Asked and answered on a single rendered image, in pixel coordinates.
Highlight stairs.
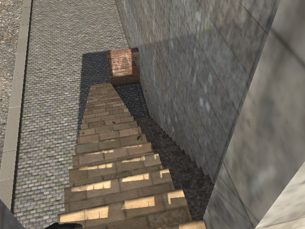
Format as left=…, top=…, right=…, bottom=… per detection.
left=57, top=82, right=193, bottom=229

